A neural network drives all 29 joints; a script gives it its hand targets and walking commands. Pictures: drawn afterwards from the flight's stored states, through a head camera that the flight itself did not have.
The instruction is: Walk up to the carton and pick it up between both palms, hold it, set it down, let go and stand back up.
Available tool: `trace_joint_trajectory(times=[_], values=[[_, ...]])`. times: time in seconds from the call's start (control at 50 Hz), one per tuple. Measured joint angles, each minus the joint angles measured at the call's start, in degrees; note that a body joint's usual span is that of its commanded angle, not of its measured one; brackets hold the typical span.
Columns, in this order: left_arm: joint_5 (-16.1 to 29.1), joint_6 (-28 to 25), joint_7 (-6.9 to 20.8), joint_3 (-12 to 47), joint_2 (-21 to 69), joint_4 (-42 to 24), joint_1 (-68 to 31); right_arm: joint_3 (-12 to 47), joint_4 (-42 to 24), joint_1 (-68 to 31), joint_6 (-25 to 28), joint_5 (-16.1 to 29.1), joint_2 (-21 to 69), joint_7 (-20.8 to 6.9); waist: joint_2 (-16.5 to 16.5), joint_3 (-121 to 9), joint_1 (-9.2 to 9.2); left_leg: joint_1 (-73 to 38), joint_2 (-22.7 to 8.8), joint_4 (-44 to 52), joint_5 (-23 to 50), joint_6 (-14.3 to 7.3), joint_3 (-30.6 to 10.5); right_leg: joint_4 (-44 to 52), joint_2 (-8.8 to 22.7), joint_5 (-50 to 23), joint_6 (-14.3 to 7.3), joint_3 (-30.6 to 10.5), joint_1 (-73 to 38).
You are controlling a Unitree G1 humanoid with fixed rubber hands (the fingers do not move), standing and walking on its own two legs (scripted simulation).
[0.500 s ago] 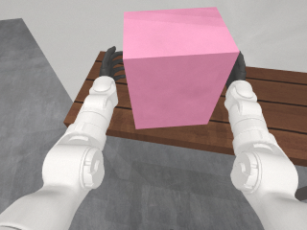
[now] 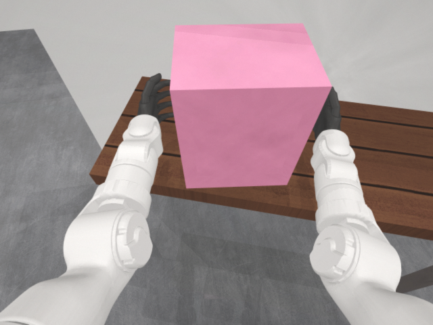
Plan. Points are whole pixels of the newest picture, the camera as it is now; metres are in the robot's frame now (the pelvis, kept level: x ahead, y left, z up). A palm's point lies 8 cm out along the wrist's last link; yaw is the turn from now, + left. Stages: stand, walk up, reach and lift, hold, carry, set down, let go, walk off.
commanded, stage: reach and lift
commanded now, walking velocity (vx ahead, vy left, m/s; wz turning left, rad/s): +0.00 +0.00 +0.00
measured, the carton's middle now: (238, 115) +0.51 -0.04 +0.08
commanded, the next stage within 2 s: none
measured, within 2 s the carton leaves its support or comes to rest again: neither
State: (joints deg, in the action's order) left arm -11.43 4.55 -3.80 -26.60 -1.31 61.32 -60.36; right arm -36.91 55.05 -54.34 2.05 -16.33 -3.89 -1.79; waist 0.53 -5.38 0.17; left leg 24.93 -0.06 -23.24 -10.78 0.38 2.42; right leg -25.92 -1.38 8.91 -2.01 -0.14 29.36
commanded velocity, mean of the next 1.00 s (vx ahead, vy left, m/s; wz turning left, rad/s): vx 0.00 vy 0.00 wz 0.00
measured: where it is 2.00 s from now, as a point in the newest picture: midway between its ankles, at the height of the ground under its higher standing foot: outside the picture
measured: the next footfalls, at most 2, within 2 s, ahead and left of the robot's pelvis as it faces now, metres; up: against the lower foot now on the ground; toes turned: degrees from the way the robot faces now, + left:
none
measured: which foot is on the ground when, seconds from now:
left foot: down 0.00-1.00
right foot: down 0.00-1.00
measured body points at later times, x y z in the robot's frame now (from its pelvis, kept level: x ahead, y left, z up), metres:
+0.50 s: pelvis +0.00 +0.00 +0.00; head +0.06 -0.01 +0.45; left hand +0.47 +0.13 +0.12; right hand +0.46 -0.20 +0.11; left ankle +0.00 +0.13 -0.74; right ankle +0.03 -0.09 -0.74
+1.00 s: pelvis -0.01 +0.00 +0.00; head +0.05 -0.01 +0.45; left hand +0.46 +0.13 +0.12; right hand +0.45 -0.19 +0.11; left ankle +0.00 +0.13 -0.74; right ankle +0.03 -0.09 -0.74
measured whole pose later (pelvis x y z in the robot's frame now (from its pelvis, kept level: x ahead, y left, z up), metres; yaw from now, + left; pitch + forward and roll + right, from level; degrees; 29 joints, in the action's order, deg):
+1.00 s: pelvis -0.01 +0.00 +0.00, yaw +0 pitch +12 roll +1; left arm -11.7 2.1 -7.9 -26.5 -0.1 60.5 -59.1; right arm -37.2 55.0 -51.5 9.8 -17.7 -1.9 -1.6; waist 0.5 -5.4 0.1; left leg 24.9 -0.1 -23.2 -10.2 0.4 2.4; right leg -25.9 -1.4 8.4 -2.1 0.0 29.3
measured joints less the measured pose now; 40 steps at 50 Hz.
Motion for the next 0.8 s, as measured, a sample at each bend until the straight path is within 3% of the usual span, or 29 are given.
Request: trace_joint_trajectory(times=[0.58, 0.8], values=[[-0.27, 0.43, -1.14, 0.0, 0.44, -0.74, 0.28, -1.11, -0.01, 0.02, 0.35, -1.05, 0.42, -0.61, 0.01, 0.0, -0.08, -0.07, -0.01, 0.0, 0.0, 0.0, 0.0, 0.02, 0.0, 0.01, 0.0, 0.03, -0.08], [-0.27, -0.26, -2.4, 0.03, 0.8, -0.81, 0.53, -1.11, -0.03, 1.31, 3.96, -1.31, 1.26, -0.06, 0.01, 0.0, -0.08, -0.07, -0.02, 0.0, 0.13, 0.0, 0.0, 0.02, 0.0, -0.09, 0.0, 0.06, -0.08]])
